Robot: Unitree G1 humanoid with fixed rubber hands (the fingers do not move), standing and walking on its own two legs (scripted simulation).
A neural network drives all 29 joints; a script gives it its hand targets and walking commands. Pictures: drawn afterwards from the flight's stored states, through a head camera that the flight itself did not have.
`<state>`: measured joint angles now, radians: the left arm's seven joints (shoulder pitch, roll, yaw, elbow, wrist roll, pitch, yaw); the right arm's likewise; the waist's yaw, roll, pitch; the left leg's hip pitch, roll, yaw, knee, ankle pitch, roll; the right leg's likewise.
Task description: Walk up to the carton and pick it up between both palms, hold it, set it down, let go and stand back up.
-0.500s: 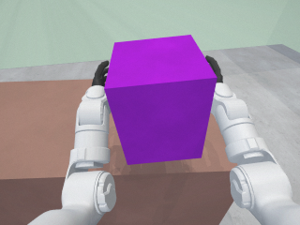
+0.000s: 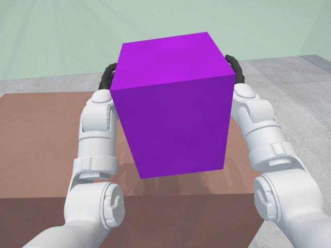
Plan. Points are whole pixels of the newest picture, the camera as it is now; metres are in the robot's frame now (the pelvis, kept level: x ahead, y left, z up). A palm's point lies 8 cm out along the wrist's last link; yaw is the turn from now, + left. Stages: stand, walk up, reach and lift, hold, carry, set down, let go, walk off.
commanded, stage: hold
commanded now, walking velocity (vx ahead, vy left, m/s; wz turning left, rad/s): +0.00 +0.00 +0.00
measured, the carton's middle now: (173, 106) +0.37 -0.02 +0.21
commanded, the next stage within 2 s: none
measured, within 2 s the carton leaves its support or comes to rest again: neither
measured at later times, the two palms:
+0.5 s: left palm (99, 95) +0.36 +0.14 +0.26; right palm (235, 83) +0.36 -0.15 +0.27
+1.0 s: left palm (100, 91) +0.36 +0.14 +0.27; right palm (235, 80) +0.37 -0.15 +0.27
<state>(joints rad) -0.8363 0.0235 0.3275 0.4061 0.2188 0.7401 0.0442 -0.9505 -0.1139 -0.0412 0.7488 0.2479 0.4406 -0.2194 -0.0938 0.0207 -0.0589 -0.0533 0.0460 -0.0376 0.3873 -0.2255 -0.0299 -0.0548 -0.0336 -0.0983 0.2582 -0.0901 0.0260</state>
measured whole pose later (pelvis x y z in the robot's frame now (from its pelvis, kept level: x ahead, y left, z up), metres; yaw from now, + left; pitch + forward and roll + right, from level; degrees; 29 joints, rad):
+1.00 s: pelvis +0.00 -0.01 +0.00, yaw +0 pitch -7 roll -1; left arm -0.85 0.03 0.38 0.33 0.24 0.86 -0.01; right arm -0.99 -0.12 -0.01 0.69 0.28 0.58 -0.26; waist -0.08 0.03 -0.08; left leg -0.04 0.05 -0.04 0.38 -0.22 -0.03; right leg -0.05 -0.03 -0.10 0.27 -0.10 0.02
